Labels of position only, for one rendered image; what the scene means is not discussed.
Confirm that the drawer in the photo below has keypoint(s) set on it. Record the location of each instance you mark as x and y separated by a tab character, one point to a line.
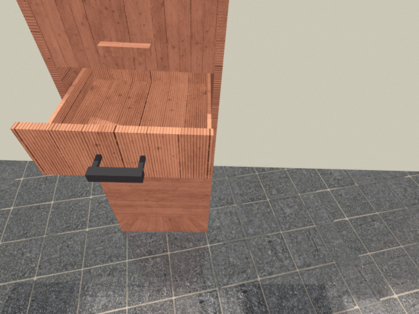
122	115

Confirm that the handle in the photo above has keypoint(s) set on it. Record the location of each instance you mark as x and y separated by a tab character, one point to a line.
115	174
137	50

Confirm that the cabinet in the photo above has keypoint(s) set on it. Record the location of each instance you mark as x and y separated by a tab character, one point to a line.
185	36

